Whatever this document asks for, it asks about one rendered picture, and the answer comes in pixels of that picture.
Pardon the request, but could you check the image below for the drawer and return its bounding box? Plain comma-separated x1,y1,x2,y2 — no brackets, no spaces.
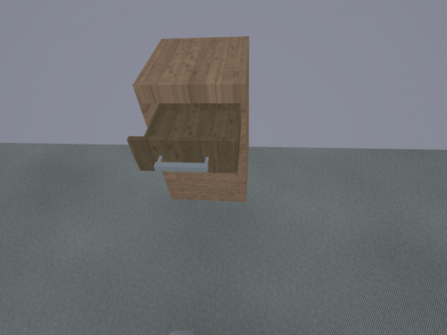
127,103,241,173

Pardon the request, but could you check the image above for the cabinet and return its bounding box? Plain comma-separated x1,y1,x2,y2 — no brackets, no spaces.
133,36,249,202

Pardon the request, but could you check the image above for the handle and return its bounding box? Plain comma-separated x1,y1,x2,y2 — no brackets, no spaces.
154,156,209,172

